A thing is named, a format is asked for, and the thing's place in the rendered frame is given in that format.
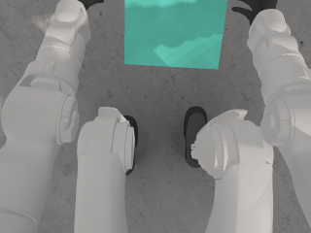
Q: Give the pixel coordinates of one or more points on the left robot hand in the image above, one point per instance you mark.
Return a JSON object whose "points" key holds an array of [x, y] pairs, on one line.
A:
{"points": [[88, 3]]}

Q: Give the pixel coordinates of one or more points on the robot right forearm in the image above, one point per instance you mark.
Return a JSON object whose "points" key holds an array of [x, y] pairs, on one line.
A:
{"points": [[280, 65]]}

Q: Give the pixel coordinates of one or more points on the carton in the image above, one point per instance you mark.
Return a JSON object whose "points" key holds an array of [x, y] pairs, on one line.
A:
{"points": [[174, 33]]}

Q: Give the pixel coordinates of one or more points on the right robot hand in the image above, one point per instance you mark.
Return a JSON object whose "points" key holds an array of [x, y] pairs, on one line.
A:
{"points": [[256, 6]]}

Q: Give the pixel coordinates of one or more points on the robot left forearm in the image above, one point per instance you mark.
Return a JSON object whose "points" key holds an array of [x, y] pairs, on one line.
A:
{"points": [[61, 54]]}

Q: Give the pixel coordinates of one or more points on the robot right foot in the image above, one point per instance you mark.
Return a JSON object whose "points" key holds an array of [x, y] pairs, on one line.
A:
{"points": [[195, 119]]}

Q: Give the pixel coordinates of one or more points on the robot left foot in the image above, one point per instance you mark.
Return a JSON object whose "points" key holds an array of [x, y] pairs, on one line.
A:
{"points": [[132, 123]]}

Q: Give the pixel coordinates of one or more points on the right robot upper arm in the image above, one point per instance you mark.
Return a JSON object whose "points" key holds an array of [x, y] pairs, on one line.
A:
{"points": [[286, 125]]}

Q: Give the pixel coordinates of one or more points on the left robot upper arm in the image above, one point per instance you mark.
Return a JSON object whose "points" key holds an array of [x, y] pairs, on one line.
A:
{"points": [[36, 123]]}

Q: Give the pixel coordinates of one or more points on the robot foot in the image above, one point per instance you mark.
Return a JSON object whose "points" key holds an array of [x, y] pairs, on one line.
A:
{"points": [[132, 123], [195, 119]]}

